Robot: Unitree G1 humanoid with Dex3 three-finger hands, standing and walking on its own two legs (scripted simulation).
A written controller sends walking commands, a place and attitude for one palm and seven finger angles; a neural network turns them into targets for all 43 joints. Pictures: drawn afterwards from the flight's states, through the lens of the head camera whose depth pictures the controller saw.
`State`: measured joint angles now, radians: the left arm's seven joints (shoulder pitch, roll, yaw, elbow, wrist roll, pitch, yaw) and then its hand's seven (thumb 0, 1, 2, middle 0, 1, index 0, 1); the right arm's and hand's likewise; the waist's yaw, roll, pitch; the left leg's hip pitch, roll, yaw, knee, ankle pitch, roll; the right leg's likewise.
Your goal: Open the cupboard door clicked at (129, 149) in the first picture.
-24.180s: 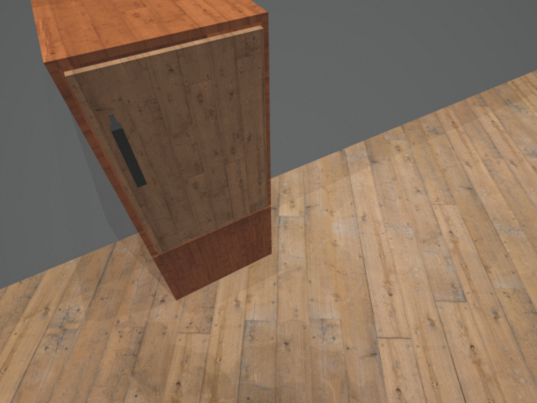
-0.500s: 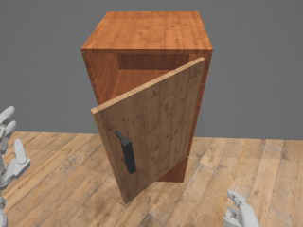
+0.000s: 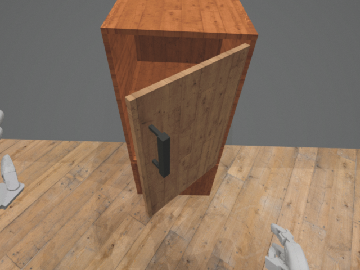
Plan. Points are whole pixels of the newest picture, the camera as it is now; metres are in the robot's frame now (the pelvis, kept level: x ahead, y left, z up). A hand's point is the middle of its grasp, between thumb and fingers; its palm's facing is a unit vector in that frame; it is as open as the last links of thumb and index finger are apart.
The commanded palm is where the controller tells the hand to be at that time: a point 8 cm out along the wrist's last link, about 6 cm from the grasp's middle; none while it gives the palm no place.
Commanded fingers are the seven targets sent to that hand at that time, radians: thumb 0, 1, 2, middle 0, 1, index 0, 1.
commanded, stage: step back with the hand held close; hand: left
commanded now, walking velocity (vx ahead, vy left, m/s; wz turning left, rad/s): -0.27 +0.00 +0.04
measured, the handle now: (159, 152) +0.39 +0.09 +0.03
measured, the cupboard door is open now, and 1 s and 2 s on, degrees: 42 42 42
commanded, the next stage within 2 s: stop stepping back and stand still in 0.74 s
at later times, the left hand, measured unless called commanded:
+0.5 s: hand (10, 224) +0.14 +0.25 +0.17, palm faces +0.39 -0.81 -0.43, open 7.4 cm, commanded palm +0.07 +0.29 +0.19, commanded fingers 0.00 0.90 0.90 -0.20 -0.30 -0.20 -0.30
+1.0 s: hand out of the picture +0.00 +0.27 +0.18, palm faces +0.38 -0.82 -0.42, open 7.4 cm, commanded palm -0.06 +0.31 +0.19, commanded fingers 0.00 0.90 0.90 -0.20 -0.30 -0.20 -0.30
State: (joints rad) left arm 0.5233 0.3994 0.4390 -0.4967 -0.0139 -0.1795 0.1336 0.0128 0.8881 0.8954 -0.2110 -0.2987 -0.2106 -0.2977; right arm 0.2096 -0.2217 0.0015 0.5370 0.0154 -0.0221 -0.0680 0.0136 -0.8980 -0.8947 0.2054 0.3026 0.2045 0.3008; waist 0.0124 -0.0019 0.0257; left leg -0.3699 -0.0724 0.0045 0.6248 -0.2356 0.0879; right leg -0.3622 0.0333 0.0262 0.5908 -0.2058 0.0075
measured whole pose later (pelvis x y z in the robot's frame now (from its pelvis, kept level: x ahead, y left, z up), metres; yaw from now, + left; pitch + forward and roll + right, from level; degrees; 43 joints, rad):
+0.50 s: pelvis -0.08 -0.01 +0.00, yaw +0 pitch +3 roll -4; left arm 0.48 0.41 0.43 -0.54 -0.05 -0.25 0.13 0.01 0.89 0.90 -0.21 -0.30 -0.21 -0.30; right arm 0.11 -0.18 0.01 0.63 -0.01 -0.10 -0.03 0.01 -0.90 -0.89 0.21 0.30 0.21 0.30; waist 0.02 0.01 0.06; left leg -0.52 0.02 0.00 0.50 -0.03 0.06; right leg -0.20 0.11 0.05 0.49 -0.33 -0.01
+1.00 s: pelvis -0.20 +0.01 +0.02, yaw +1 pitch +1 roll -4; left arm 0.58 0.47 0.44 -0.64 -0.05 -0.19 0.14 0.02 0.89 0.90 -0.21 -0.30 -0.21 -0.30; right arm 0.18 -0.14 0.02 0.59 -0.01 -0.12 -0.03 0.01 -0.90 -0.89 0.20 0.30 0.20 0.30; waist -0.01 -0.06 0.03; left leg -0.39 0.02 0.01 0.44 -0.07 0.06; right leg -0.35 0.08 0.02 0.89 -0.48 0.02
